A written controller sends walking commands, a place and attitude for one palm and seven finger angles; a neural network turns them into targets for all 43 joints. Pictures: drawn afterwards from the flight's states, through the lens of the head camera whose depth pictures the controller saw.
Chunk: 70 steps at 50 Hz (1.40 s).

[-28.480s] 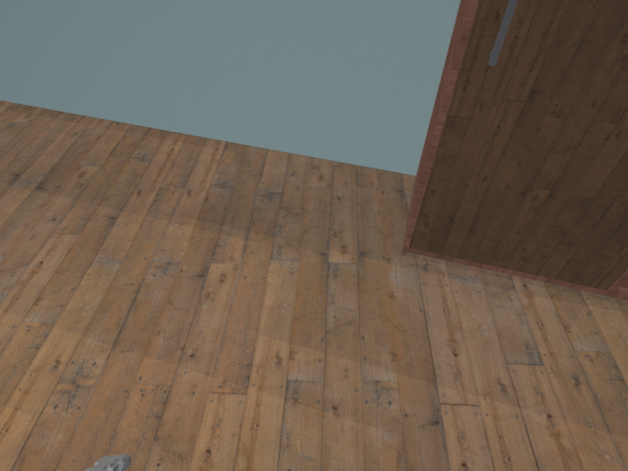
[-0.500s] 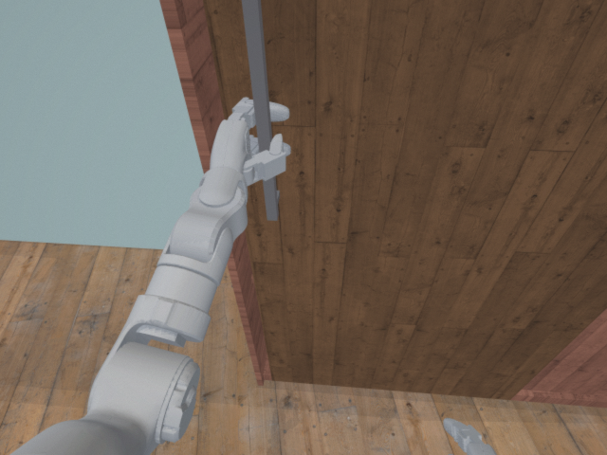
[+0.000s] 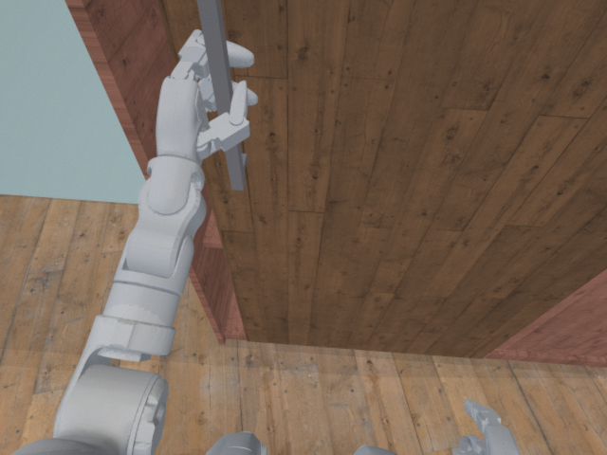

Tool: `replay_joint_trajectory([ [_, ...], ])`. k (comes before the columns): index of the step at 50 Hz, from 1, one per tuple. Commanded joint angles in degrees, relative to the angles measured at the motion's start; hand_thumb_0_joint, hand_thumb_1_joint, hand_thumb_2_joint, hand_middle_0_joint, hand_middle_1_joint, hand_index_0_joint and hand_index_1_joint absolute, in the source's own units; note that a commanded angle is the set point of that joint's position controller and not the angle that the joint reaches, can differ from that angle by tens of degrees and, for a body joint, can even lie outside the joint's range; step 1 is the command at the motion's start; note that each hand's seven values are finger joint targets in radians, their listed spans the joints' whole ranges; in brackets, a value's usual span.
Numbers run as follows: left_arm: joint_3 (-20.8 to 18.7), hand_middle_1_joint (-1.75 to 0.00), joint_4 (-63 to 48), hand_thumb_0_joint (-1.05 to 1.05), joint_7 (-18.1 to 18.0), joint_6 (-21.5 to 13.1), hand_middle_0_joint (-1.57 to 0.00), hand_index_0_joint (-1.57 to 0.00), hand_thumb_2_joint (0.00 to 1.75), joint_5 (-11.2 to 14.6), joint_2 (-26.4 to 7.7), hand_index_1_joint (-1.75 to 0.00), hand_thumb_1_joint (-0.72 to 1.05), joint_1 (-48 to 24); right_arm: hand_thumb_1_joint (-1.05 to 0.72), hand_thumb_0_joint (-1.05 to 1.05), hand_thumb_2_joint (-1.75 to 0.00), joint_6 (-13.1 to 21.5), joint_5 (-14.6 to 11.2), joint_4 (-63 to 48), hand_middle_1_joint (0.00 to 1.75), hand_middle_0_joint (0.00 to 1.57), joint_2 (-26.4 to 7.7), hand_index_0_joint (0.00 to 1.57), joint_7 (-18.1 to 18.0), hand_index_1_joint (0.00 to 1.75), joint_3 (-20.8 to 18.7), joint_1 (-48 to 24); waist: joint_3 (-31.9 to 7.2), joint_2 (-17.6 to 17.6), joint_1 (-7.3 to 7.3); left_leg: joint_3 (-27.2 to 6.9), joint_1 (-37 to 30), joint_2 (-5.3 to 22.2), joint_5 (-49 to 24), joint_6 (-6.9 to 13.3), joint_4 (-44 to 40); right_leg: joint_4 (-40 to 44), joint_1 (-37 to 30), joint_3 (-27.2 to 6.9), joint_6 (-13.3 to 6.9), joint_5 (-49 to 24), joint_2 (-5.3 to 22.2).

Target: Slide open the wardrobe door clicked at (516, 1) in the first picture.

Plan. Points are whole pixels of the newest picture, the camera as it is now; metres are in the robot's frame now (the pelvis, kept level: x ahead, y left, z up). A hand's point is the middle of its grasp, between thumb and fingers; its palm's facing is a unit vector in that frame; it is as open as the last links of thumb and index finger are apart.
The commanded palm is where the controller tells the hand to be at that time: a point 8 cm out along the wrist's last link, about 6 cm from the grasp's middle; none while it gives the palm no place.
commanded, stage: step sideways, sliding the door along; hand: left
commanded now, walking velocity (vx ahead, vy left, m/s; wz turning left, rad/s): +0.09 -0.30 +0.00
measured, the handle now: (225, 71) +0.46 +0.13 +0.25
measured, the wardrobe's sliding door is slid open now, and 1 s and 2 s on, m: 0.08 0.28 0.56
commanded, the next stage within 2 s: none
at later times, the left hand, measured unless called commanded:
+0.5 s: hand (303, 122) +0.42 +0.04 +0.22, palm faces +0.30 -0.95 -0.05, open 5.9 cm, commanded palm +0.39 +0.02 +0.21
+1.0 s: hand (441, 131) +0.42 -0.11 +0.21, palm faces +0.31 -0.95 -0.05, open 6.0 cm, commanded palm +0.39 -0.13 +0.21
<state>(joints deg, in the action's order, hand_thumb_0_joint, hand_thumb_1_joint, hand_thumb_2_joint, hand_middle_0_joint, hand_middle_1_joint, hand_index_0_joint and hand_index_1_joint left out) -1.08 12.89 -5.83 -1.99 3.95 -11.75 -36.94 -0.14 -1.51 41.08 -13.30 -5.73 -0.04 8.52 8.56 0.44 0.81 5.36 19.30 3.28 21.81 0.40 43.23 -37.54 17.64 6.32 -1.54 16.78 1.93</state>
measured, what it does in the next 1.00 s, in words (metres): steps to the right: right foot, then left foot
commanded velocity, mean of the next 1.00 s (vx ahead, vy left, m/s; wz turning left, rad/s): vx -0.14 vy -0.29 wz -0.11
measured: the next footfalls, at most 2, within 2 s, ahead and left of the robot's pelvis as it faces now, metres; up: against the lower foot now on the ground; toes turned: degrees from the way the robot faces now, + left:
right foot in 0.36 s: +0.13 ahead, -0.33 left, +0.00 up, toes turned -3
left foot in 0.50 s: +0.08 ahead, -0.02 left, +0.00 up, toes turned +12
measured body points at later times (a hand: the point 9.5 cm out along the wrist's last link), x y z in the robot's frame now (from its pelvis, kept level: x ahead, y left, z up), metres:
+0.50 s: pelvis +0.05 -0.15 -0.01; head +0.13 -0.14 +0.43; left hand +0.40 +0.09 +0.22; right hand +0.31 -0.34 -0.11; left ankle +0.05 -0.03 -0.73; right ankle +0.09 -0.33 -0.71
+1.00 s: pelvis +0.08 -0.29 +0.00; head +0.18 -0.29 +0.44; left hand +0.40 -0.06 +0.22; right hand +0.34 -0.46 -0.10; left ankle +0.05 -0.15 -0.69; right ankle +0.14 -0.43 -0.72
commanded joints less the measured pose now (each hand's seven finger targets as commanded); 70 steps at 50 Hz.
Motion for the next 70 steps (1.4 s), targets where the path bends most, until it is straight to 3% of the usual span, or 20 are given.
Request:
replay_joint_trajectory([
  [1,3.4,-1.4,-21.3,0.0,0.8,-8.5,-0.45,-0.45,0.9,1.2,-2.0,-1.4,0.9,-33.2,-0.9,0.0,-0.9,2.4,0.1,-9.6,0.3,0.2,-6.6,0.2,0.2,0.3,-2.3,-5.8,-26.6,-21.8,-3.25,-43.3,-35.4,30.1,-19.5,11.4,-25.8,-32.2,26.1,-7.8,0.4,15.0,-0.8],
  [3,1.9,-1.4,-24.4,0.0,1.3,-9.0,-0.45,-0.45,0.9,0.7,-4.1,-1.4,0.9,-37.1,-0.9,0.0,-0.9,2.3,-0.5,-9.3,0.3,0.2,-4.0,0.2,1.4,0.3,-2.2,-8.2,-24.6,-3.6,-2.15,-34.5,-33.3,30.6,-29.1,15.0,-21.9,-38.2,27.5,-13.3,0.7,9.3,3.2],
  [10,10.4,-1.4,-25.7,0.0,3.2,-7.5,-0.45,-0.45,0.9,-0.3,4.6,-1.4,0.9,-30.1,-0.9,0.0,-0.9,3.0,-1.2,-11.5,0.3,0.2,-5.1,0.2,2.8,0.3,-3.6,-6.7,-23.9,-17.7,-2.37,-5.4,-20.9,17.9,-31.3,6.6,-19.0,-11.4,8.0,-2.8,3.3,1.6,2.6],
  [14,13.3,-1.4,-28.1,0.0,3.4,-7.7,-0.45,-0.45,0.9,0.2,6.8,-1.4,0.9,-28.6,-0.9,0.0,-0.9,4.9,-1.6,-13.8,0.3,0.2,-4.5,0.2,3.3,0.3,-3.0,-8.7,-26.0,-17.6,-1.68,-3.6,-17.2,15.8,-33.0,4.0,-11.8,-0.7,-4.8,1.8,4.1,-1.8,-0.7],
  [16,12.2,-1.4,-28.2,0.0,2.6,-7.4,-0.45,-0.45,0.9,-0.1,5.1,-1.4,0.9,-26.4,-0.9,0.0,-0.9,5.6,-2.3,-13.5,0.3,0.2,-3.6,0.2,3.1,0.3,-2.7,-8.6,-25.8,-9.8,-1.22,-2.3,-14.8,10.9,-25.7,1.1,-3.8,9.3,-10.1,1.0,4.1,-13.2,-0.1],
  [18,9.8,-1.4,-29.6,0.0,1.9,-7.4,-0.45,-0.45,0.9,-1.5,-0.1,-1.4,0.9,-23.3,-0.9,0.0,-0.9,5.8,-1.8,-13.2,0.3,0.2,-0.7,0.2,2.8,0.3,-2.1,-9.9,-26.0,15.0,-0.37,-1.1,2.9,0.8,3.8,-2.7,11.6,10.2,-19.4,-13.5,-2.7,-52.5,14.1],
  [22,8.1,-1.4,-39.7,0.0,1.3,-7.9,-0.45,-0.45,0.9,-0.8,-1.3,-1.4,0.9,-20.4,-0.9,0.0,-0.9,5.8,-1.7,-11.5,0.3,0.2,-2.0,0.2,2.1,0.3,-2.7,-9.6,-26.9,20.2,-1.58,-2.5,6.0,1.1,7.4,-1.9,5.5,-0.1,-25.3,-9.4,-5.6,-65.2,14.3],
  [24,11.1,-1.4,-42.6,0.0,2.0,-8.7,-0.45,-0.45,0.9,0.8,2.9,-1.4,0.9,-20.8,-0.9,0.0,-0.9,5.0,-2.0,-11.9,0.3,0.2,-5.0,0.2,2.3,0.3,-4.1,-8.0,-31.3,8.3,-4.75,-8.5,-23.0,10.3,-43.8,2.0,-15.3,-16.1,-5.4,0.0,2.1,-44.0,6.1],
  [25,13.1,-1.4,-44.9,0.0,2.7,-9.7,-0.45,-0.45,0.9,1.0,6.3,-1.4,0.9,-22.2,-0.9,0.0,-0.9,5.0,-1.2,-13.9,0.3,0.2,-7.1,0.2,3.6,0.3,-5.7,-8.4,-32.6,-11.2,-4.43,-25.3,-41.5,25.7,-82.0,9.7,-13.7,-28.5,17.4,-1.3,4.3,4.5,-1.0],
  [26,13.7,-1.4,-40.6,0.0,2.7,-10.5,-0.45,-0.45,0.9,-0.7,7.2,-1.4,0.9,-21.6,-0.9,0.0,-0.9,4.3,-1.3,-15.0,0.3,0.2,-7.1,0.2,5.8,0.3,-5.3,-8.0,-33.9,-12.5,-3.19,-26.6,-43.8,28.9,-87.2,11.3,-11.0,-35.9,20.6,-7.8,2.2,23.3,1.4],
  [30,12.0,-1.4,-40.1,0.0,3.0,-9.8,-0.45,-0.45,0.9,-1.1,5.4,-1.4,0.9,-23.6,-0.9,0.0,-0.9,5.2,-1.4,-14.3,0.3,0.2,-6.9,0.2,7.9,0.3,-6.3,-8.8,-25.7,-15.1,-3.35,-13.0,-35.7,23.8,-55.6,9.1,-13.5,-33.7,24.2,-9.4,2.4,11.6,3.2],
  [39,11.7,-1.4,-38.8,0.0,3.2,-8.5,-0.45,-0.45,0.9,-0.8,4.3,-1.4,0.9,-13.9,-0.9,0.0,-0.9,8.0,-1.1,-18.1,0.3,0.2,-4.3,0.2,6.3,0.3,-4.1,-9.0,-22.6,-18.9,-2.08,-2.4,-21.7,20.2,-45.6,3.2,-12.9,-5.3,-0.4,-2.0,3.9,1.0,-1.1],
  [42,10.6,-1.4,-40.6,0.0,2.4,-8.9,-0.45,-0.45,0.9,-1.6,1.6,-1.4,0.9,-10.5,-0.9,0.0,-0.9,8.7,-2.9,-17.6,0.3,0.2,-1.7,0.2,6.1,0.3,-3.0,-9.2,-24.1,-4.3,-0.41,0.0,-15.2,11.1,-26.5,3.6,1.3,11.7,-12.7,-3.0,3.5,-27.0,1.3],
  [44,7.0,-1.4,-42.1,0.0,1.9,-8.4,-0.45,-0.45,0.9,-2.3,-4.6,-1.4,0.9,-5.1,-0.9,0.0,-0.9,9.4,-1.7,-17.7,0.3,0.2,0.2,0.2,4.9,0.3,-1.9,-12.5,-23.0,19.3,1.92,-3.1,3.8,-2.2,20.5,1.6,21.3,12.0,-15.1,-22.4,-4.1,-68.3,16.7],
  [50,10.3,-1.4,-52.7,0.0,0.8,-12.8,-0.45,-0.45,0.9,-0.8,1.9,-1.4,0.9,-6.5,-0.9,0.0,-0.9,7.3,-0.7,-13.3,0.3,0.2,-1.3,0.2,4.5,0.3,-2.3,-10.2,-29.5,15.3,-3.3,-2.1,-9.8,3.3,-7.5,-2.2,-10.8,-4.1,-18.3,-8.6,-3.3,-64.1,9.8],
  [51,12.1,-1.4,-53.6,0.0,1.3,-13.6,-0.45,-0.45,0.9,-0.5,2.6,-1.4,0.9,-7.8,-0.9,0.0,-0.9,6.5,-0.6,-14.2,0.3,0.2,-2.3,0.2,4.5,0.3,-2.9,-10.7,-29.7,6.3,-4.35,-4.7,-24.2,9.7,-33.3,-0.4,-18.0,-9.9,-5.5,-5.3,0.4,-44.7,6.7],
  [52,15.5,-1.4,-52.9,0.0,2.4,-13.7,-0.45,-0.45,0.9,0.0,6.6,-1.4,0.9,-7.2,-0.9,0.0,-0.9,6.2,-0.4,-16.6,0.3,0.2,-4.9,0.2,5.5,0.3,-4.5,-10.6,-31.4,-10.1,-2.82,-22.5,-38.4,25.5,-71.4,7.3,-17.9,-21.3,13.3,-4.4,3.4,0.0,-0.4],
  [53,16.8,-1.4,-50.1,0.0,3.2,-13.8,-0.45,-0.45,0.9,-1.7,8.8,-1.4,0.9,-8.5,-0.9,0.0,-0.9,5.9,-0.2,-17.9,0.3,0.2,-5.3,0.2,7.2,0.3,-4.7,-9.0,-33.7,-8.4,-2.04,-24.6,-37.5,30.1,-78.1,11.3,-13.8,-29.4,15.4,-10.3,2.3,20.0,0.4],
  [59,14.5,-1.4,-40.8,0.0,3.6,-9.6,-0.45,-0.45,0.9,-3.3,6.7,-1.4,0.9,-12.9,-0.9,0.0,-0.9,5.1,0.1,-15.5,0.3,0.2,-5.9,0.2,8.8,0.3,-5.5,-8.5,-24.8,-14.7,-2.36,-6.7,-30.3,22.9,-48.9,6.3,-17.3,-32.8,21.0,-7.4,4.4,5.9,1.8],
  [70,6.2,-1.4,-34.4,0.0,2.5,-9.0,-0.45,-0.45,0.9,-1.4,-0.6,-1.4,0.9,-8.2,-0.9,0.0,-0.9,3.9,-1.2,-16.1,0.3,0.2,-2.8,0.2,6.1,0.3,-3.5,-10.5,-24.5,-14.1,-1.06,-0.6,-15.4,18.5,-30.1,1.1,-9.4,7.3,-9.6,0.0,4.6,-5.3,-2.6],
])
